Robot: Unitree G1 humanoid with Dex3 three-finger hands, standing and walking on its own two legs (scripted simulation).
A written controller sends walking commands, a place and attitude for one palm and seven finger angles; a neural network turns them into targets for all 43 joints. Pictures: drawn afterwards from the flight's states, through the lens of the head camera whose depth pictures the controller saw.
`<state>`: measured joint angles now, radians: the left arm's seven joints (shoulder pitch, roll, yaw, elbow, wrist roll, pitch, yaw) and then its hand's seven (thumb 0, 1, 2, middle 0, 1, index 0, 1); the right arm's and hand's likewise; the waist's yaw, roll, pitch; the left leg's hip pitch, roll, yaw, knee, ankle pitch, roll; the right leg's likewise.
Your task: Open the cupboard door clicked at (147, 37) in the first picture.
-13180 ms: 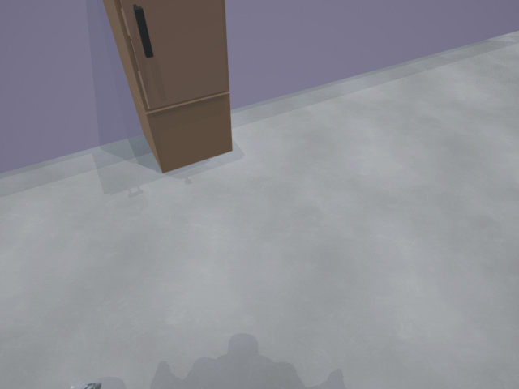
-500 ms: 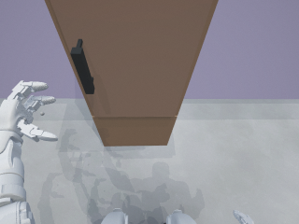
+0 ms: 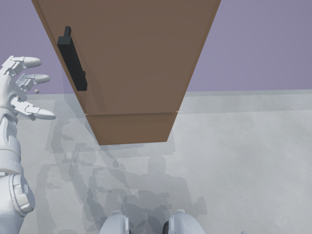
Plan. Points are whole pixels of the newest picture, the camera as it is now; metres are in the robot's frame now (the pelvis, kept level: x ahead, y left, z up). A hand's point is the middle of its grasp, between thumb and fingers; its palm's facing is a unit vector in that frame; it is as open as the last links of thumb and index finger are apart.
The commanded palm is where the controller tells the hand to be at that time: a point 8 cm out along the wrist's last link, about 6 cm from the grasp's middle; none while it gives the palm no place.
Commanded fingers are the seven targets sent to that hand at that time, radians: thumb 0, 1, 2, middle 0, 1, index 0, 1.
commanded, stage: move the hooked fingers beside the handle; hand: left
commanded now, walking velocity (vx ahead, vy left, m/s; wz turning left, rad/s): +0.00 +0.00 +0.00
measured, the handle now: (75, 61) +0.55 +0.21 +0.06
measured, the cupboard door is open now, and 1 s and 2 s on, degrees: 0 0 0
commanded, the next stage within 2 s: slide the fingers in behind the handle in 1.26 s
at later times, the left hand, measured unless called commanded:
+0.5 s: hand (42, 71) +0.50 +0.28 +0.07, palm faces +0.05 -1.00 -0.01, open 14.0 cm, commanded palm +0.48 +0.32 +0.07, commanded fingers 0.00 -0.50 0.30 -0.30 -1.20 -0.30 -1.20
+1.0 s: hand (41, 76) +0.49 +0.28 +0.06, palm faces +0.06 -1.00 -0.02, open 14.0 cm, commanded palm +0.47 +0.32 +0.06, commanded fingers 0.00 -0.50 0.30 -0.30 -1.20 -0.30 -1.20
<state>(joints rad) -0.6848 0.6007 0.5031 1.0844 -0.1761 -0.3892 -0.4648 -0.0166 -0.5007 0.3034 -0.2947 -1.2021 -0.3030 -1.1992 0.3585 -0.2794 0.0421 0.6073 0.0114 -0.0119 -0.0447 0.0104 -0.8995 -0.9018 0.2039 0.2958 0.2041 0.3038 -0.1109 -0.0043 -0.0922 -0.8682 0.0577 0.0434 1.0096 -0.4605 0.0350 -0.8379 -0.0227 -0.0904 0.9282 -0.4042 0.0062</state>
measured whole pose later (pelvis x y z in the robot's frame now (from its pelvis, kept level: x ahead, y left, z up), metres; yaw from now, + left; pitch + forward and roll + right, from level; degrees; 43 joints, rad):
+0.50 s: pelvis +0.00 +0.00 -0.01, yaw -1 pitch +23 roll -4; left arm -0.89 0.74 0.54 1.22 -0.11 -0.36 -0.45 -0.02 -0.50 0.30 -0.29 -1.20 -0.30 -1.20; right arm 0.40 -0.29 0.06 0.61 -0.01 0.06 -0.04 0.01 -0.90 -0.90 0.20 0.30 0.20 0.30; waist -0.18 0.00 -0.08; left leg -0.98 0.07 0.03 1.06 -0.48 0.04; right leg -0.94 -0.01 -0.10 0.95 -0.40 0.01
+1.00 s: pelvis +0.01 +0.00 -0.01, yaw -1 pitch +22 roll -4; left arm -0.81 0.70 0.53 1.18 -0.13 -0.37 -0.45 -0.02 -0.50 0.30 -0.29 -1.20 -0.30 -1.20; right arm 0.38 -0.28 0.05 0.59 0.00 0.08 -0.03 0.01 -0.90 -0.90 0.20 0.30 0.20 0.30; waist -0.16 0.00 -0.10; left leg -0.94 0.08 0.03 1.04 -0.48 0.04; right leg -0.90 0.00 -0.10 0.93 -0.41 0.01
